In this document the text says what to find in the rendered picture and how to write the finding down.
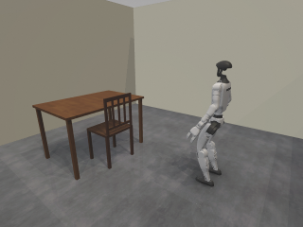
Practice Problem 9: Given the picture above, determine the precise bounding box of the table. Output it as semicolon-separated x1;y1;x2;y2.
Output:
32;90;144;180

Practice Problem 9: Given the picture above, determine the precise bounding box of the robot right upper arm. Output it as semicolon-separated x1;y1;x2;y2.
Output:
228;80;232;103

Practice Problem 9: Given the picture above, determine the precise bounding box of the left robot thigh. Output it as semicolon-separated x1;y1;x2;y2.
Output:
197;122;218;157

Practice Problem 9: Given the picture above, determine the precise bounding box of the robot left upper arm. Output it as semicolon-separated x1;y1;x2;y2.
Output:
212;83;223;112

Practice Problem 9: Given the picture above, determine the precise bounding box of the left robot forearm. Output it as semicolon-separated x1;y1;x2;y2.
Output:
196;104;216;130

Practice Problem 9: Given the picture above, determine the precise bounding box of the right robot thigh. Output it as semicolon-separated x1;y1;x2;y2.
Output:
205;121;224;150

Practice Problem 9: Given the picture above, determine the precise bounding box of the robot thigh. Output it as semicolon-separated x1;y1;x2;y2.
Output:
197;122;218;157
205;121;224;150

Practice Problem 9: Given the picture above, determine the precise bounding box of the chair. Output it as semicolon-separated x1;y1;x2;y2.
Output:
86;93;134;169

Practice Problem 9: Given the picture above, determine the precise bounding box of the robot left hand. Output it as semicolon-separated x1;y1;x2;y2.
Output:
187;126;201;143

